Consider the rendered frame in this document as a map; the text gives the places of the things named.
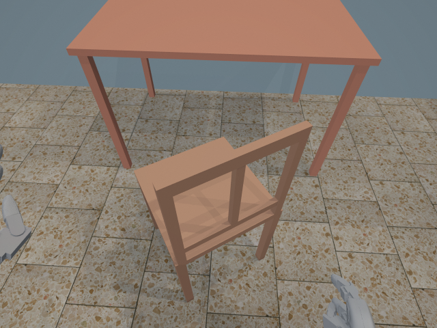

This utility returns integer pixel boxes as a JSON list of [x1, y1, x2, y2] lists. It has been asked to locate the left robot hand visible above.
[[0, 144, 31, 264]]

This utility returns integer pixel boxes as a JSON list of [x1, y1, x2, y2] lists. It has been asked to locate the chair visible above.
[[134, 120, 313, 302]]

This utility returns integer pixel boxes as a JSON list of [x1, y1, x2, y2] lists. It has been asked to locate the table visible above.
[[66, 0, 382, 176]]

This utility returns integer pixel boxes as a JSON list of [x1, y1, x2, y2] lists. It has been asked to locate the right robot hand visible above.
[[323, 274, 376, 328]]

